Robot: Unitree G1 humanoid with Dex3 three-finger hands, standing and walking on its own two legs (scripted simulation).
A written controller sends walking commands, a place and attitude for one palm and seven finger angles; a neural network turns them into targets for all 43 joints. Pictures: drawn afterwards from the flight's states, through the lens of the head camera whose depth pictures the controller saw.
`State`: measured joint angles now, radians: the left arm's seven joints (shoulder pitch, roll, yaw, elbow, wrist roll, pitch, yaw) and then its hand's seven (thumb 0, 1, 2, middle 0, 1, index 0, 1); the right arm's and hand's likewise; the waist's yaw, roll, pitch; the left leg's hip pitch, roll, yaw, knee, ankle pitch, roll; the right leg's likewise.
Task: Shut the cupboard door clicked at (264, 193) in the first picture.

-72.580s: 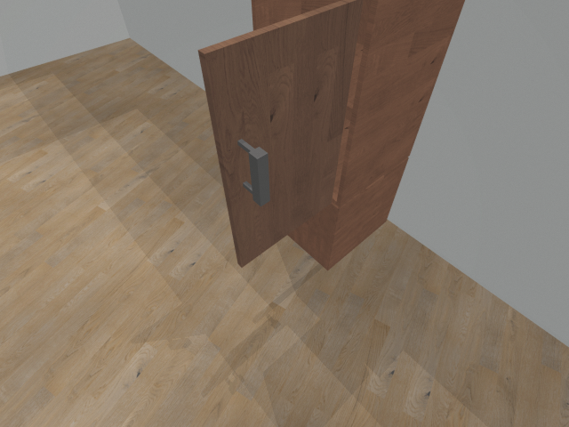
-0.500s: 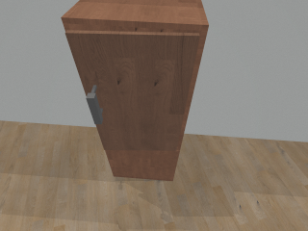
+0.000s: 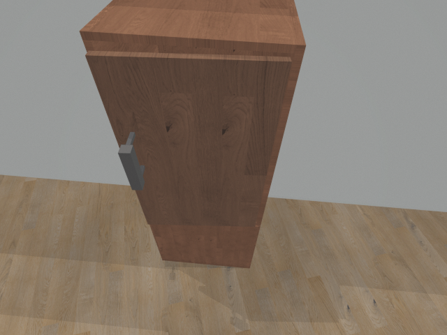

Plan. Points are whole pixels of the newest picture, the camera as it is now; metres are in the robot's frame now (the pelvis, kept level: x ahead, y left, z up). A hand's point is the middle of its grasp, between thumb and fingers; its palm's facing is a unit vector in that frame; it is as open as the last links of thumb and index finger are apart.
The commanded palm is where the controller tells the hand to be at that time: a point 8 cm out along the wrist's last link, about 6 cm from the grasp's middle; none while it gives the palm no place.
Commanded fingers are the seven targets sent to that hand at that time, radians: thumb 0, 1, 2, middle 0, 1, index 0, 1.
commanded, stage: look again from close up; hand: left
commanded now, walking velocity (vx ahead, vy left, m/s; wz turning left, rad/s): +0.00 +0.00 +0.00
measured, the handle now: (134, 161) +0.47 +0.24 +0.00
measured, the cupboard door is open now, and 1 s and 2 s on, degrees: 4 4 4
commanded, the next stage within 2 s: raise the hand and make a fist in 0.16 s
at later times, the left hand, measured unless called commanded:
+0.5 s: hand (124, 282) +0.21 +0.19 -0.01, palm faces +0.17 -0.99 -0.04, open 7.0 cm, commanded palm +0.12 +0.24 -0.06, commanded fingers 0.00 0.90 0.90 -0.42 -0.54 -0.42 -0.54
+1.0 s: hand (117, 308) +0.17 +0.20 -0.04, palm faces +0.03 -1.00 -0.02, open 4.6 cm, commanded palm +0.14 +0.25 -0.03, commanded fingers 0.00 0.90 0.90 -0.88 -1.04 -0.88 -1.04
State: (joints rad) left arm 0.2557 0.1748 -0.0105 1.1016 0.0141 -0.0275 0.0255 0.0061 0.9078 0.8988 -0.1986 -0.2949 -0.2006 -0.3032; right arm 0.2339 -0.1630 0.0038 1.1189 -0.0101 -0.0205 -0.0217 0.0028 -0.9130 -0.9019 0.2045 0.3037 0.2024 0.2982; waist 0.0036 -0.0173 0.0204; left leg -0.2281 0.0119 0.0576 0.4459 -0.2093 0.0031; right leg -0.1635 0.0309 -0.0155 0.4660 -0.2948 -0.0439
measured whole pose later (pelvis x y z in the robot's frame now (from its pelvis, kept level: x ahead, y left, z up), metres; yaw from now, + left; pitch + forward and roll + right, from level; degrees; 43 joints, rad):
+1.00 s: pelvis -0.05 +0.01 -0.09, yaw +0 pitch +13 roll -2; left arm 0.41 0.22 0.14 -0.05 -0.28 -0.33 -0.20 0.02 0.90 0.90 -0.70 -0.84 -0.71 -0.85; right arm 0.28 -0.19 0.02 0.55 0.03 -0.22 -0.07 0.01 -0.90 -0.90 0.21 0.30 0.21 0.30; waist 0.00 0.04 -0.14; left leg -0.95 0.02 -0.03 1.17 -0.45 0.01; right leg -0.85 0.03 -0.09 1.14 -0.53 -0.04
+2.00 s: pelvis -0.02 +0.01 -0.06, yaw +0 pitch +10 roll -2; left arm 0.37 0.24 0.15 -0.05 -0.29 -0.31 -0.20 0.02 0.90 0.90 -1.30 -1.49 -1.30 -1.50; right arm 0.29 -0.25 0.03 0.51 0.02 -0.17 -0.06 0.01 -0.90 -0.90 0.21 0.30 0.20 0.30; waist 0.00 0.04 -0.13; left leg -0.76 0.01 -0.02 1.02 -0.43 0.01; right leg -0.66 0.03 -0.07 0.99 -0.50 -0.04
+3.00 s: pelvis -0.03 +0.02 -0.06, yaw -1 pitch +12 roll -1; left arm -0.21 0.26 0.22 0.47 -0.22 -0.33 -0.16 0.02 0.90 0.90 -1.30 -1.50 -1.30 -1.50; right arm 0.28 -0.26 0.02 0.61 0.03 -0.11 -0.05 0.01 -0.90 -0.90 0.21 0.30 0.20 0.30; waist -0.03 0.03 -0.12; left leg -0.78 0.01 0.01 0.98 -0.41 0.02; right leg -0.70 0.03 -0.05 0.97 -0.48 -0.03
